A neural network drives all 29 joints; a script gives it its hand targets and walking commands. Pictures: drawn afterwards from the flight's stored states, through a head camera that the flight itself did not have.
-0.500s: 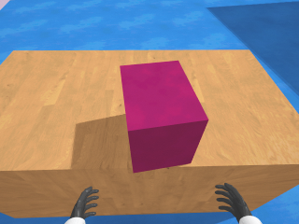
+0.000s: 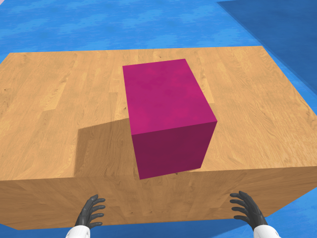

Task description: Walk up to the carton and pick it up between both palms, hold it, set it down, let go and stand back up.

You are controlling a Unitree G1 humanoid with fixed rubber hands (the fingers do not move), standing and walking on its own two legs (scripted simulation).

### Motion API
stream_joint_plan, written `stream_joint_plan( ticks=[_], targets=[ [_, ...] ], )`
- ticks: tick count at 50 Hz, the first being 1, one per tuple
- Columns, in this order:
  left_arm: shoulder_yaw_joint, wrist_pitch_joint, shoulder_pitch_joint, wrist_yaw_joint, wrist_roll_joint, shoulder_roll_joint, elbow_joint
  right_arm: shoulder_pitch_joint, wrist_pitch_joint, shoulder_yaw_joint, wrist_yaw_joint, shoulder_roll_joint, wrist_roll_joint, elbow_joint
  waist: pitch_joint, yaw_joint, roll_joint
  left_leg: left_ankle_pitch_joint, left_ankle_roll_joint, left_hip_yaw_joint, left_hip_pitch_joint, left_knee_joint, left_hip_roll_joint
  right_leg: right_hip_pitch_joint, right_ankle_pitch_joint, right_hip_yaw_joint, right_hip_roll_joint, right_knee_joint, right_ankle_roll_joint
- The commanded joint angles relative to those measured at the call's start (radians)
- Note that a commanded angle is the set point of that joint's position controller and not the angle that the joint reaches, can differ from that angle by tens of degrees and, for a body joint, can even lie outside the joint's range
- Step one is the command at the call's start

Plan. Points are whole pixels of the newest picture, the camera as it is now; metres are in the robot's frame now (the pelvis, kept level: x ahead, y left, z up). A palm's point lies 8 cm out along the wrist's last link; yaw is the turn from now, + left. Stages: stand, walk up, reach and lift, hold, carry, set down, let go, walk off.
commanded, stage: let go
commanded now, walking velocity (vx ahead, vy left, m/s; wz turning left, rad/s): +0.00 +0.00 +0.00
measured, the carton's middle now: (162, 118) +0.44 +0.01 +0.01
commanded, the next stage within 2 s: stand in 0.06 s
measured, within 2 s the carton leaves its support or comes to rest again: neither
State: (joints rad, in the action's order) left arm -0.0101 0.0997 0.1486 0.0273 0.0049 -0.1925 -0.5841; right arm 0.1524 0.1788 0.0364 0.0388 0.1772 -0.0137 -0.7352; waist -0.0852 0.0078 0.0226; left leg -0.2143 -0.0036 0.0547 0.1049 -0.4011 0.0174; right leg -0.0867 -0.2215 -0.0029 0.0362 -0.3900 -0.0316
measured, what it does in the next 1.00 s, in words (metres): shifts its weight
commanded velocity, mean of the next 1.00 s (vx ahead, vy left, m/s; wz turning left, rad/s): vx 0.00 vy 0.00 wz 0.00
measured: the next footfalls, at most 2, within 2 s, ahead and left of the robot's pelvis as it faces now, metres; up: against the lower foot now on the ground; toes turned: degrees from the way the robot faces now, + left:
none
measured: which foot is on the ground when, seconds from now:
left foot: down 0.00-1.00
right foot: down 0.00-1.00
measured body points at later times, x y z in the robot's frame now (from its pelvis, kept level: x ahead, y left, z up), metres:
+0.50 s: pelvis -0.02 +0.00 -0.01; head -0.03 +0.01 +0.44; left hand +0.08 +0.26 -0.12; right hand +0.07 -0.25 -0.12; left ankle +0.01 +0.11 -0.74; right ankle +0.00 -0.10 -0.74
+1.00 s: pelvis -0.06 +0.02 -0.01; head -0.07 +0.03 +0.44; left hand -0.02 +0.28 -0.15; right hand +0.00 -0.23 -0.13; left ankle +0.01 +0.11 -0.74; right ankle +0.00 -0.10 -0.74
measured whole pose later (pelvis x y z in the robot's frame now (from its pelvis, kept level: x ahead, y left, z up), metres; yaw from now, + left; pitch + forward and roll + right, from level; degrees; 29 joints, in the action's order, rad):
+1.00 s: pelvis -0.06 +0.02 -0.01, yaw +2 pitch -3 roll -1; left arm 0.01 -0.01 0.35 0.00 -0.02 -0.25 -0.84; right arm 0.41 0.02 0.01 -0.01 0.24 -0.01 -0.74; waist -0.02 0.00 0.01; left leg -0.18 -0.04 0.02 0.29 -0.52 -0.03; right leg -0.25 -0.20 0.01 0.00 -0.50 0.01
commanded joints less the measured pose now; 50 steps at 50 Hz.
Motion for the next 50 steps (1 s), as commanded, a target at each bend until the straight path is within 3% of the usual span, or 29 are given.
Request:
stream_joint_plan(
  ticks=[1, 3, 4, 5, 6, 9, 13, 15, 18, 19, 22, 23, 26, 31, 38, 41, 43, 45, 50],
  targets=[
    [0.031, -0.018, -0.067, 0.005, -0.003, -0.099, 0.11, -0.054, 0.025, 0.03, 0.002, 0.128, 0.001, 0.102, 0.111, -0.001, -0.018, 0.176, 0.03, -0.004, -0.13, 0.03, -0.003, -0.138, 0.144, -0.002, -0.035, 0.1, 0.002],
    [0.025, -0.02, -0.069, 0.004, 0.001, -0.099, 0.124, -0.059, 0.029, 0.036, -0.001, 0.125, 0.0, 0.105, 0.106, 0.008, -0.021, 0.173, 0.031, -0.004, -0.112, 0.033, 0.0, -0.119, 0.144, 0.0, -0.033, 0.09, 0.001],
    [0.072, -0.09, 0.075, 0.007, -0.026, -0.151, 0.024, 0.066, -0.047, 0.031, -0.04, 0.178, 0.015, 0.078, 0.179, 0.02, -0.037, 0.323, -0.025, -0.11, 0.0, -0.04, 0.081, -0.055, 0.274, -0.095, -0.104, 0.005, 0.01],
    [0.07, -0.108, 0.093, 0.002, -0.025, -0.156, 0.001, 0.082, -0.078, 0.027, -0.052, 0.17, 0.018, 0.088, 0.163, 0.01, -0.045, 0.234, -0.036, -0.107, 0.021, -0.027, 0.091, -0.044, 0.252, -0.115, -0.129, 0.021, 0.018],
    [0.076, -0.124, 0.076, -0.002, -0.024, -0.164, -0.003, 0.075, -0.09, 0.022, -0.057, 0.159, 0.017, 0.099, 0.17, 0.007, -0.029, 0.263, -0.042, -0.109, 0.0, -0.034, 0.095, -0.053, 0.306, -0.125, -0.134, 0.012, 0.022],
    [0.068, -0.143, 0.047, -0.012, -0.015, -0.138, -0.01, 0.097, -0.109, 0.021, -0.061, 0.161, 0.014, 0.103, 0.1, -0.005, 0.007, 0.182, -0.037, -0.12, 0.035, -0.027, 0.095, -0.115, 0.208, -0.127, -0.132, 0.048, 0.02],
    [0.067, -0.154, 0.064, -0.021, -0.019, -0.142, -0.039, 0.116, -0.113, 0.024, -0.059, 0.172, 0.005, 0.102, 0.079, -0.011, -0.034, 0.15, -0.034, -0.122, 0.058, -0.027, 0.094, -0.132, 0.189, -0.138, -0.135, 0.051, 0.011],
    [0.065, -0.155, 0.071, -0.021, -0.019, -0.152, -0.045, 0.141, -0.114, 0.018, -0.058, 0.169, 0.009, 0.103, 0.069, -0.014, 0.0, 0.147, -0.035, -0.138, 0.062, -0.021, 0.094, -0.125, 0.195, -0.137, -0.136, 0.057, 0.012],
    [0.062, -0.151, 0.077, -0.022, -0.016, -0.16, -0.058, 0.164, -0.119, 0.014, -0.06, 0.184, 0.01, 0.092, 0.055, -0.015, -0.022, 0.092, -0.027, -0.144, 0.092, -0.006, 0.089, -0.124, 0.117, -0.125, -0.131, 0.057, 0.014],
    [0.06, -0.149, 0.085, -0.021, -0.019, -0.158, -0.069, 0.165, -0.118, 0.015, -0.061, 0.191, 0.01, 0.09, 0.04, -0.013, -0.05, 0.11, -0.031, -0.152, 0.102, 0.001, 0.09, -0.114, 0.112, -0.131, -0.131, 0.049, 0.014],
    [0.056, -0.147, 0.105, -0.022, -0.019, -0.158, -0.088, 0.192, -0.12, 0.012, -0.061, 0.189, 0.01, 0.082, 0.036, -0.012, -0.055, 0.087, -0.036, -0.156, 0.111, 0.007, 0.093, -0.119, 0.087, -0.127, -0.133, 0.054, 0.015],
    [0.056, -0.148, 0.106, -0.021, -0.017, -0.173, -0.095, 0.194, -0.12, 0.008, -0.059, 0.19, 0.009, 0.081, 0.065, -0.015, -0.021, 0.079, -0.037, -0.163, 0.108, 0.013, 0.093, -0.099, 0.077, -0.121, -0.131, 0.043, 0.017],
    [0.051, -0.145, 0.122, -0.02, -0.018, -0.165, -0.108, 0.203, -0.116, 0.005, -0.061, 0.198, 0.011, 0.072, 0.061, -0.003, -0.028, 0.121, -0.036, -0.165, 0.111, 0.016, 0.094, -0.092, 0.105, -0.113, -0.127, 0.033, 0.021],
    [0.044, -0.134, 0.136, -0.019, -0.013, -0.176, -0.132, 0.249, -0.132, 0.005, -0.059, 0.202, 0.012, 0.054, -0.011, -0.008, -0.014, -0.071, -0.03, -0.161, 0.174, 0.047, 0.08, -0.154, -0.062, -0.126, -0.127, 0.063, 0.017],
    [0.045, -0.128, 0.18, -0.022, -0.021, -0.178, -0.172, 0.267, -0.14, 0.003, -0.056, 0.206, 0.005, 0.061, -0.053, -0.002, -0.047, -0.353, -0.036, -0.213, 0.283, 0.109, 0.084, -0.191, -0.255, -0.116, -0.109, 0.048, 0.021],
    [0.046, -0.133, 0.179, -0.023, -0.022, -0.179, -0.172, 0.267, -0.137, 0.006, -0.055, 0.213, 0.004, 0.064, -0.037, -0.001, -0.019, -0.328, -0.034, -0.218, 0.269, 0.1, 0.081, -0.199, -0.235, -0.114, -0.111, 0.042, 0.021],
    [0.045, -0.132, 0.197, -0.022, -0.026, -0.168, -0.185, 0.274, -0.136, 0.008, -0.058, 0.218, 0.004, 0.054, -0.035, -0.001, -0.049, -0.33, -0.039, -0.228, 0.277, 0.111, 0.087, -0.195, -0.208, -0.111, -0.104, 0.028, 0.025],
    [0.045, -0.131, 0.196, -0.023, -0.021, -0.174, -0.186, 0.285, -0.14, 0.006, -0.057, 0.219, 0.003, 0.052, -0.031, -0.006, -0.019, -0.349, -0.035, -0.23, 0.283, 0.109, 0.083, -0.196, -0.233, -0.105, -0.1, 0.025, 0.021],
    [0.042, -0.126, 0.233, -0.021, -0.025, -0.165, -0.196, 0.275, -0.144, 0.012, -0.056, 0.225, 0.003, 0.054, -0.026, 0.006, -0.09, -0.389, -0.039, -0.245, 0.3, 0.13, 0.083, -0.197, -0.23, -0.103, -0.092, -0.003, 0.022]
  ],
)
